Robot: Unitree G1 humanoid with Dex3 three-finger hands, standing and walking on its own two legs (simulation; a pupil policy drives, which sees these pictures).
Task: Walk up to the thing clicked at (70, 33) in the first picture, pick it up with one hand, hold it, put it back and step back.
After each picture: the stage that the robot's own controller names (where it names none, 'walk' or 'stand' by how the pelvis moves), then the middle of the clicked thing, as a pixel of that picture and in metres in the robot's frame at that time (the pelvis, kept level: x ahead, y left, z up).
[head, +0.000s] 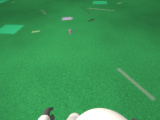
stand; (70, 31) +2.11 +0.62 -0.72
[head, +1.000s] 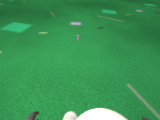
walk; (78, 37) +2.00 +0.26 -0.69
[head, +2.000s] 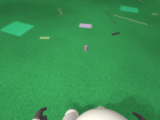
walk; (85, 48) +1.36 +0.07 -0.71
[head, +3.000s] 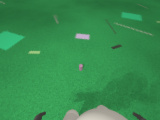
walk; (80, 67) +0.89 +0.12 -0.71
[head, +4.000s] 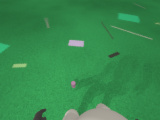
walk; (73, 84) +0.54 +0.19 -0.71
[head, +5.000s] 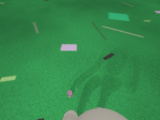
walk; (70, 93) +0.40 +0.22 -0.71
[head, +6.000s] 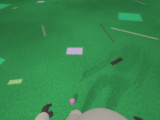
stand; (72, 101) +0.30 +0.23 -0.71
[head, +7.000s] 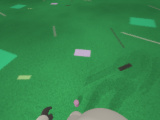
stand; (76, 103) +0.31 +0.18 -0.71
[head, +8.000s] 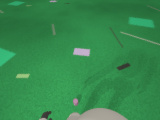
stand; (75, 102) +0.32 +0.17 -0.73
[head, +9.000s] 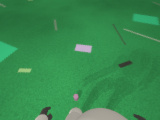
stand; (76, 97) +0.34 +0.17 -0.71
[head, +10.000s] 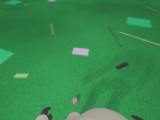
stand; (75, 101) +0.33 +0.17 -0.72
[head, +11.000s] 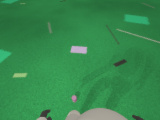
stand; (74, 98) +0.34 +0.19 -0.72
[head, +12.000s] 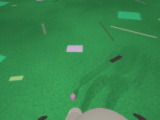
stand; (73, 97) +0.35 +0.23 -0.71
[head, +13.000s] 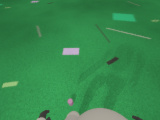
stand; (70, 102) +0.30 +0.23 -0.72
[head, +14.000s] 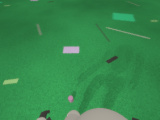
stand; (70, 99) +0.33 +0.23 -0.72
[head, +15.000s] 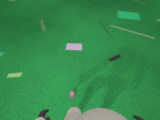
stand; (72, 94) +0.37 +0.21 -0.71
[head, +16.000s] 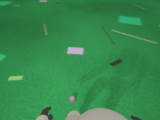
stand; (72, 99) +0.34 +0.21 -0.72
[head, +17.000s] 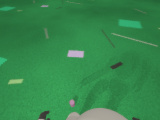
stand; (72, 103) +0.33 +0.21 -0.72
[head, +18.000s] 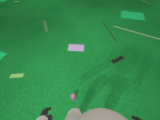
stand; (73, 97) +0.34 +0.21 -0.72
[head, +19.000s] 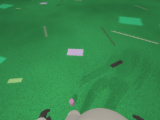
stand; (71, 102) +0.31 +0.22 -0.71
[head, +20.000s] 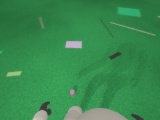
stand; (72, 93) +0.37 +0.20 -0.71
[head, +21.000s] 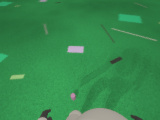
stand; (73, 96) +0.38 +0.22 -0.72
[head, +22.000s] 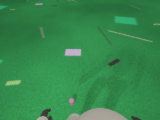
stand; (71, 101) +0.33 +0.22 -0.72
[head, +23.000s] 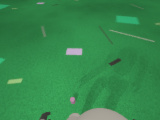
stand; (72, 100) +0.34 +0.21 -0.72
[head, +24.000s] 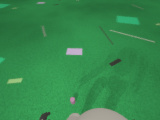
stand; (72, 100) +0.34 +0.21 -0.72
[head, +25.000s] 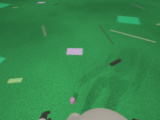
go down; (72, 100) +0.33 +0.21 -0.72
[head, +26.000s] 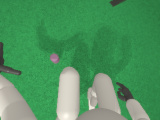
go down; (55, 58) +0.39 +0.30 -0.34
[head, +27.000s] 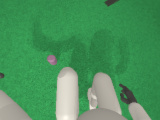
approach; (52, 60) +0.38 +0.32 -0.31
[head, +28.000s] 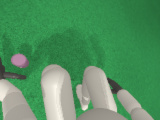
close in; (21, 61) +0.34 +0.36 -0.22
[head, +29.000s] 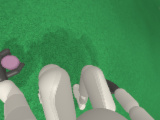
close; (12, 63) +0.33 +0.36 -0.21
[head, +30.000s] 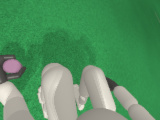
lift; (14, 66) +0.31 +0.35 -0.21
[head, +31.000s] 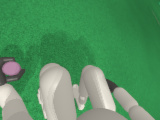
lift; (13, 69) +0.30 +0.35 -0.21
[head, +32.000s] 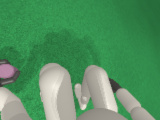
lift; (8, 71) +0.28 +0.38 -0.21
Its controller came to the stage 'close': yes
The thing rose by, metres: 0.00
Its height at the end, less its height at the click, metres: +0.00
